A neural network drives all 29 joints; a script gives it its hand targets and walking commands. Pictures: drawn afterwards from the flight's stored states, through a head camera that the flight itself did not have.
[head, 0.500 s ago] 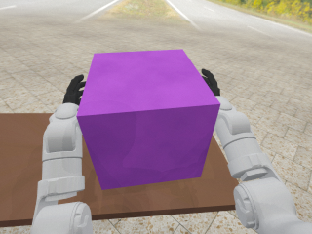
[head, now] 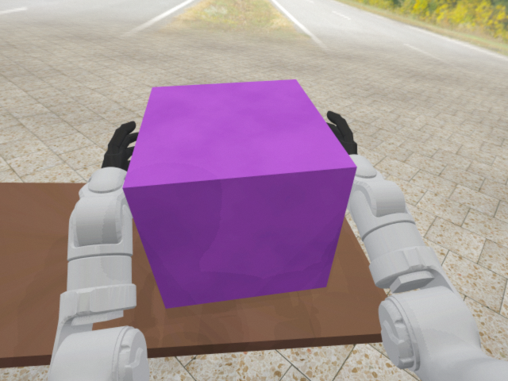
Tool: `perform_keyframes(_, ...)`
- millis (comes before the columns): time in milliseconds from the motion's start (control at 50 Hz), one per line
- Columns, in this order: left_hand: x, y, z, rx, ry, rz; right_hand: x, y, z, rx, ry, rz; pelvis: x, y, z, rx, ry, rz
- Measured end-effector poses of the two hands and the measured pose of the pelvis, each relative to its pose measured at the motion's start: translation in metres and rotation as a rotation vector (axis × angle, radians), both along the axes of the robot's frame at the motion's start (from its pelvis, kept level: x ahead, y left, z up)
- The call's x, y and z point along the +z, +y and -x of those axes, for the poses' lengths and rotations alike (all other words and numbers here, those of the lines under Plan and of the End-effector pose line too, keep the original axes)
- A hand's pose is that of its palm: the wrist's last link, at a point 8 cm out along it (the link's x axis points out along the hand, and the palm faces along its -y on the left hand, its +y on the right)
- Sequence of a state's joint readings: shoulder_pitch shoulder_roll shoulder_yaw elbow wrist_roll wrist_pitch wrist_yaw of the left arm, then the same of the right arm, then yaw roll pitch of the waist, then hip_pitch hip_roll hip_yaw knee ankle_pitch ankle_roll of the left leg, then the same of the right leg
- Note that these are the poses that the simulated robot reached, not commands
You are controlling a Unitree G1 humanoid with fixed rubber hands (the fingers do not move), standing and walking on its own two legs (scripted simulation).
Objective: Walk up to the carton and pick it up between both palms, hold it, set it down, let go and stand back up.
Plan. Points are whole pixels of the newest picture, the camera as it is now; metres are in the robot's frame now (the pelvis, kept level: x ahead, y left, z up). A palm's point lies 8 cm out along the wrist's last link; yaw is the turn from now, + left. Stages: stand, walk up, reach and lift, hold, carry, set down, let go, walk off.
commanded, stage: hold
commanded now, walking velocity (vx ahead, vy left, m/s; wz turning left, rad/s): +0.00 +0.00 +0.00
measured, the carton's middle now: (236, 183) +0.38 +0.01 +0.20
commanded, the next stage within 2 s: set down in 0.94 s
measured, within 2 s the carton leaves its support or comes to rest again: neither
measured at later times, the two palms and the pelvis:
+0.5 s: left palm (118, 174) +0.36 +0.18 +0.23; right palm (343, 161) +0.37 -0.15 +0.25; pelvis +0.00 +0.00 +0.00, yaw +0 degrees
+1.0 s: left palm (117, 175) +0.36 +0.18 +0.23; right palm (342, 161) +0.37 -0.15 +0.25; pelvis +0.00 +0.00 +0.00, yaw +0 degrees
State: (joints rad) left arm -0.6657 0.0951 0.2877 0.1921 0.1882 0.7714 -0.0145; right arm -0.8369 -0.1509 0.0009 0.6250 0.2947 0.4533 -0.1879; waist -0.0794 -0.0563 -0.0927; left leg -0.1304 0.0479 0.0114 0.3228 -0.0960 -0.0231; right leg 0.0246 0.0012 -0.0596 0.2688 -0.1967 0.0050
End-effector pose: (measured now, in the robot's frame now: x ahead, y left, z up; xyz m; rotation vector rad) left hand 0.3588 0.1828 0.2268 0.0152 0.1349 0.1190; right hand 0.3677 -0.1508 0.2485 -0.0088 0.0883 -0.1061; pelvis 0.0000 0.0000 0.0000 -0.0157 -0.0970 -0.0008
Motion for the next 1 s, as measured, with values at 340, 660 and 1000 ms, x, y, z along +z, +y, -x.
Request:
perform_keyframes(340,0.0029,-0.0003,-0.0009,0.001,-0.017,-0.007,-0.0009,-0.0003,0.0002,0.001,-0.017,0.000,0.0000,0.0026,-0.0027,-0.004,0.006,0.002)
perform_keyframes(660,0.0000,-0.0032,0.0005,0.003,-0.001,-0.008,-0.0034,-0.0032,0.0000,0.004,0.000,-0.006,-0.0002,-0.0001,0.0007,-0.002,0.001,0.000)
perform_keyframes(1000,-0.0010,0.0007,0.0017,0.003,-0.008,0.007,-0.0009,0.0007,0.0013,0.001,-0.008,0.000,-0.0001,0.0008,0.0002,-0.002,-0.012,-0.001)
